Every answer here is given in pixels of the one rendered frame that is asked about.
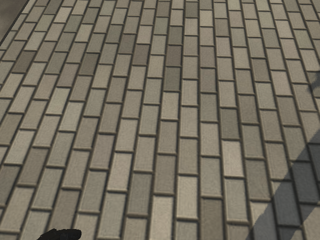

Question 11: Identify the robot left hand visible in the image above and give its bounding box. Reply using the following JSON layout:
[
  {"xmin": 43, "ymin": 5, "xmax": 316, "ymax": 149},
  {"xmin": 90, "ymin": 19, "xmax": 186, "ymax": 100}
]
[{"xmin": 37, "ymin": 228, "xmax": 82, "ymax": 240}]

